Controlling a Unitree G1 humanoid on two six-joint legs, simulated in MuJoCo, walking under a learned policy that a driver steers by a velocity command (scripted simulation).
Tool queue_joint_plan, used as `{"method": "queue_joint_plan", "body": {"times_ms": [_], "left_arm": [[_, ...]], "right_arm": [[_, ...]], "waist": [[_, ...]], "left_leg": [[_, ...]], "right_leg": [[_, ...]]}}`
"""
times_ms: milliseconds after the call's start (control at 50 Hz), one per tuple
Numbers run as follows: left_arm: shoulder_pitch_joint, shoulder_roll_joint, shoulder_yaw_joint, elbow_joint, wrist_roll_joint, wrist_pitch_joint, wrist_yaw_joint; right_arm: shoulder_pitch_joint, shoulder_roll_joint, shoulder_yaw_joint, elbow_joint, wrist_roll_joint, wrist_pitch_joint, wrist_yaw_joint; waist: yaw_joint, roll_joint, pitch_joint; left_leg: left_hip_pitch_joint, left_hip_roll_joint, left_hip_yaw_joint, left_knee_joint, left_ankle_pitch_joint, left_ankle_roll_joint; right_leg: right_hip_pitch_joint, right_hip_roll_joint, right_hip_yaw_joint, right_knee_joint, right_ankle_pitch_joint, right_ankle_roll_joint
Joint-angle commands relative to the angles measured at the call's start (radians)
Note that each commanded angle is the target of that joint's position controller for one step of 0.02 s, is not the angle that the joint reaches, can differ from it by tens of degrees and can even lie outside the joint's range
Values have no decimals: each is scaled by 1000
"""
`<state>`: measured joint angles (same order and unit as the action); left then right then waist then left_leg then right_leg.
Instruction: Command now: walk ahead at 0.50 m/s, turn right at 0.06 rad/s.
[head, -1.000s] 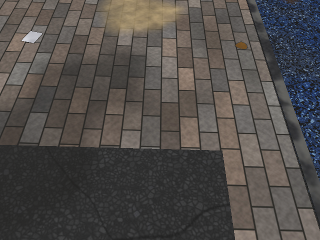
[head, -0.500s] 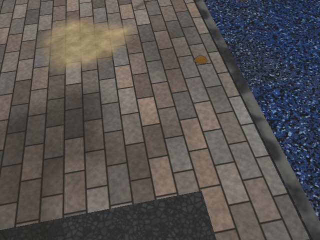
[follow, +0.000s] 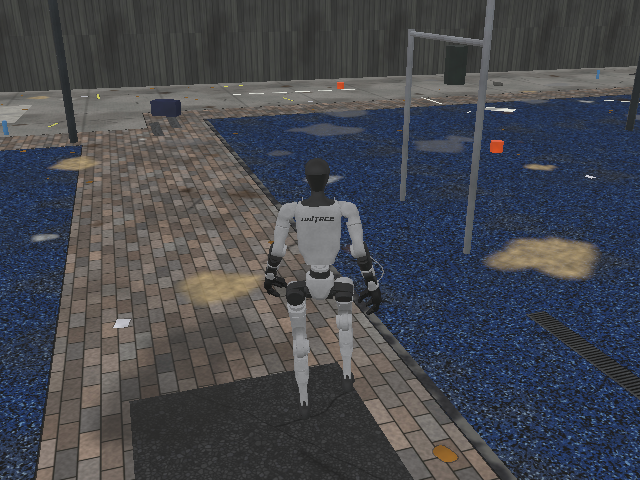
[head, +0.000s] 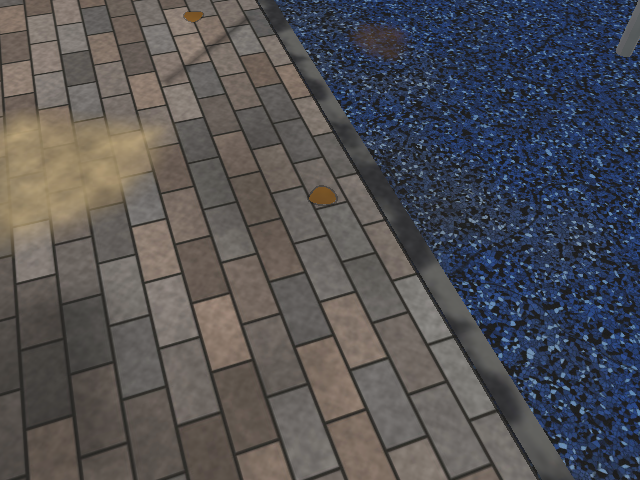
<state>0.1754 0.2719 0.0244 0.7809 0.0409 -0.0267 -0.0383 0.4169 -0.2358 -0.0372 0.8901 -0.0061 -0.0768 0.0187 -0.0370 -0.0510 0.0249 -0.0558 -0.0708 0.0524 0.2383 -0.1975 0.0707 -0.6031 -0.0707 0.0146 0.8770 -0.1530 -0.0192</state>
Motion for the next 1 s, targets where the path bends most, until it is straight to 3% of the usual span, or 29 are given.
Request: {"method": "queue_joint_plan", "body": {"times_ms": [20, 120, 160, 180, 200, 220, 240, 260, 280, 300, 320, 380, 420, 500, 560, 640, 700, 720, 740, 760, 780, 800, 820, 840, 860, 880, 940, 1000], "left_arm": [[-118, 21, -8, -86, -7, -15, -5], [-186, 48, -4, -104, -10, -21, 4], [-114, 66, 6, -81, -5, -28, 13], [7, 77, 16, -39, 1, -37, 20], [171, 120, 34, 13, 16, -47, 31], [302, 219, 60, 26, 37, -50, 44], [298, 239, 71, 38, -2, -33, 40], [206, 181, 59, 30, -25, -27, 36], [134, 120, 44, 21, -27, -32, 33], [96, 83, 34, 25, -24, -39, 32], [88, 65, 28, 37, -26, -47, 34], [127, 72, 31, 73, -30, -70, 34], [157, 86, 36, 97, -35, -75, 33], [223, 75, 33, 139, -36, -70, 32], [275, 81, 32, 170, -33, -70, 34], [327, 87, 32, 211, -22, -64, 45], [298, 105, 36, 224, -17, -60, 54], [284, 114, 38, 227, -16, -59, 55], [267, 111, 37, 228, -20, -55, 54], [263, 86, 26, 206, -28, -57, 52], [381, -22, 5, 186, -63, -58, 41], [322, 80, 33, 199, -31, -56, 45], [242, 83, 39, 172, -28, -58, 42], [196, 64, 34, 164, -28, -62, 37], [185, 45, 34, 167, -23, -54, 34], [195, 33, 32, 168, -6, -41, 30], [165, 4, 28, 155, 5, -21, 16], [23, 8, 25, 102, 0, -16, 13]], "right_arm": [[11, -137, -28, -31, 2, -16, -1], [54, -159, -31, 10, -6, -8, -11], [34, -171, -34, 18, -9, -2, -17], [25, -172, -33, 23, -6, 3, -18], [26, -153, -25, 15, -4, 4, -19], [61, -71, -2, -36, 19, 1, -13], [99, -103, -16, -27, 10, 6, -16], [32, -153, -31, -27, -10, 13, -19], [-25, -127, -24, -38, -11, 8, -11], [-42, -105, -20, -37, -8, 9, -7], [-40, -100, -20, -34, -21, 20, -2], [-37, -76, -16, -20, -32, 45, 13], [-114, -75, -16, -42, -32, 51, 18], [-274, -65, -9, -90, -26, 49, 19], [-370, -52, 1, -117, -21, 45, 18], [-456, -63, 3, -149, -20, 37, 13], [-405, -79, -5, -141, -21, 26, 5], [-318, -92, -14, -113, -22, 21, -2], [-155, -110, -26, -56, -29, 11, -12], [31, -175, -47, -9, -51, 2, -25], [110, -293, -79, 3, -61, 6, -26], [36, -239, -71, -1, -15, 19, -17], [-81, -188, -56, -17, -5, 20, -15], [-138, -122, -40, -22, -8, 14, -10], [-157, -93, -31, -13, -9, 6, -11], [-160, -68, -23, 5, -5, 1, -13], [-89, -87, -26, 46, 3, -16, -12], [-45, -113, -34, 64, 5, -14, -15]], "waist": [[-3, 133, 39], [-8, 131, 49], [34, 131, 16], [90, 108, -46], [151, 70, -148], [170, -103, -290], [143, -200, -337], [110, -67, -178], [89, -19, -75], [57, -6, -25], [32, -26, -2], [8, -13, -10], [15, -2, 20], [48, 4, 56], [76, 0, 65], [96, -6, 81], [52, -16, 57], [13, -21, 10], [-57, 8, -75], [-121, 66, -191], [-80, 305, -322], [-69, 178, -287], [-20, 136, -122], [-1, 85, -51], [26, 92, -7], [54, 116, 8], [69, 109, 5], [49, 104, 51]], "left_leg": [[-41, 224, -116, -104, 349, 113], [60, 288, -127, -41, 453, 98], [93, 291, -113, 72, 640, 79], [79, 261, -80, 220, 720, 63], [-38, 218, -47, 424, 609, 42], [-322, 113, 19, 772, 191, 1], [-510, -3, -42, 979, -329, -1], [-585, 67, -107, 1023, -271, 10], [-584, 103, -107, 986, -194, 10], [-544, 138, -100, 918, -146, 7], [-502, 156, -96, 872, -126, -4], [-469, 162, -70, 835, -68, -32], [-537, 180, -57, 782, 0, -50], [-608, 187, -29, 607, 129, -72], [-585, 164, -1, 478, 191, -66], [-584, 137, 12, 377, 161, -30], [-467, 92, 31, 315, 55, 18], [-350, 58, 44, 291, 25, 37], [-149, 36, 55, 228, 64, 64], [125, 185, -105, 220, 14, 114], [412, 491, -609, 134, -64, 260], [339, 475, -723, 40, -88, 257], [190, 440, -544, 28, -98, 227], [67, 396, -439, -12, -24, 200], [-14, 348, -351, -39, 40, 164], [-78, 304, -292, -59, 97, 141], [-103, 270, -241, -80, 223, 162], [-107, 249, -230, -118, 191, 174]], "right_leg": [[17, 7, -58, -163, 104, 10], [82, 34, -71, -294, 70, -34], [194, 72, -83, -345, -3, -67], [346, 101, -97, -410, 9, -90], [581, 43, -31, -419, -3, -127], [859, -243, 352, -465, -147, -213], [898, -356, 678, -594, -149, -289], [781, -307, 546, -599, -174, -267], [650, -263, 423, -630, -125, -250], [557, -209, 328, -670, -70, -212], [493, -172, 264, -693, -3, -189], [459, -136, 173, -735, 134, -193], [470, -128, 138, -770, 136, -200], [517, -100, 79, -785, 201, -189], [560, -98, 48, -771, 281, -179], [678, -136, 46, -724, 385, -178], [725, -152, 26, -616, 628, -155], [721, -143, 12, -511, 761, -142], [673, -104, -23, -327, 779, -122], [480, -60, -52, -63, 522, -103], [109, 134, -104, 341, -153, -51], [7, 131, 44, 435, -339, -68], [-34, 69, 52, 429, -257, -76], [-9, 33, 47, 370, -189, -76], [32, 6, 41, 312, -159, -72], [83, -12, 30, 264, -140, -58], [91, -18, -7, 188, -102, -19], [11, -31, -28, 37, -4, 26]]}}
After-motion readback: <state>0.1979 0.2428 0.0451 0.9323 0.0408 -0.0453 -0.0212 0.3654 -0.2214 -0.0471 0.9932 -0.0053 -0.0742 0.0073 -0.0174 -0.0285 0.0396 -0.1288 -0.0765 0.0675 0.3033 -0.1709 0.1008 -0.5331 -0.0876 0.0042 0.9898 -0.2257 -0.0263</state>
